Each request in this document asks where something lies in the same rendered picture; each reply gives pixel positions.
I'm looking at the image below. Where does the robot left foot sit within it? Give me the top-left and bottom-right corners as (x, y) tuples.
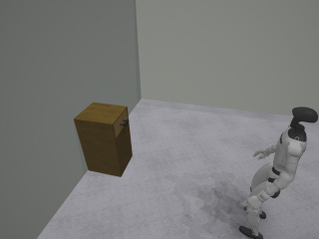
(239, 226), (263, 239)

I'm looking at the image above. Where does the humanoid robot torso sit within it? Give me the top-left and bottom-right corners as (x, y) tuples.
(267, 127), (307, 182)

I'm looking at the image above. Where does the right robot hand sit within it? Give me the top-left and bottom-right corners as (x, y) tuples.
(252, 148), (270, 160)

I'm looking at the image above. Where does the left robot hand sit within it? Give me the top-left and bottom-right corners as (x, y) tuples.
(239, 195), (263, 213)

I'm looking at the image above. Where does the left robot upper arm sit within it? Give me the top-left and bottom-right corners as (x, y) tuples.
(279, 141), (303, 183)

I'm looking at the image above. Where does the left robot forearm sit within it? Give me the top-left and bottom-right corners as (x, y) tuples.
(257, 174), (291, 202)

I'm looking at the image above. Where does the handle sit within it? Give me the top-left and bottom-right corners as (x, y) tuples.
(120, 119), (129, 126)

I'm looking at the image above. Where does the cabinet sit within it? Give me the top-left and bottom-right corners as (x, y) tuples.
(74, 102), (133, 177)

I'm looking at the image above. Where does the right robot forearm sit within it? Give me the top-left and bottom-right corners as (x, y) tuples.
(266, 143), (278, 154)

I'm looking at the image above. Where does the drawer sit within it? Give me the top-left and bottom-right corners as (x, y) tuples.
(114, 109), (128, 137)

